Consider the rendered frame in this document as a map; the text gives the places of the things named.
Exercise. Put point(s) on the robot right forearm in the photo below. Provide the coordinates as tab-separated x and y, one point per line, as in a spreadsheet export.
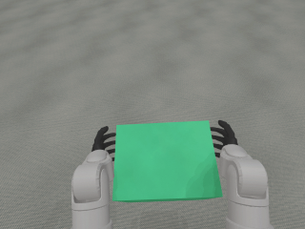
247	189

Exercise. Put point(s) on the carton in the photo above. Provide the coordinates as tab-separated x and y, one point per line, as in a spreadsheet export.
167	161

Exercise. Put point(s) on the robot left hand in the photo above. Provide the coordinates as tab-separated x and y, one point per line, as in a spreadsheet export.
99	141

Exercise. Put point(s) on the robot left forearm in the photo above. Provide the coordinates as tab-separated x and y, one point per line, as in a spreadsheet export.
90	192

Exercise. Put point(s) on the robot right hand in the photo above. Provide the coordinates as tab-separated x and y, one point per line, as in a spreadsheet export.
227	132

